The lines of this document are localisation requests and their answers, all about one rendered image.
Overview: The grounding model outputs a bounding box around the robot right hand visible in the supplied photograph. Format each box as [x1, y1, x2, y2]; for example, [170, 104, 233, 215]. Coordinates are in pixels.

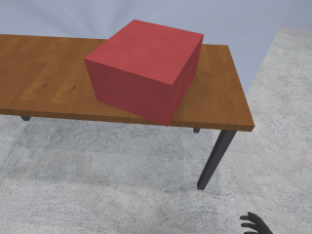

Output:
[240, 212, 273, 234]

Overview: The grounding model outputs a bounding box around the carton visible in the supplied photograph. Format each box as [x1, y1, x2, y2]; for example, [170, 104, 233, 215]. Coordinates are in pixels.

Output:
[84, 19, 204, 127]

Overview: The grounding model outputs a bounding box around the table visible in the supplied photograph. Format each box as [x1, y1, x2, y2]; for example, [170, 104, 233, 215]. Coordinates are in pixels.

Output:
[0, 34, 255, 190]

